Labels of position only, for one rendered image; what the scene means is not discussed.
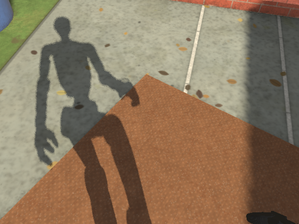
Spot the right robot hand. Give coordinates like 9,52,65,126
246,211,298,224

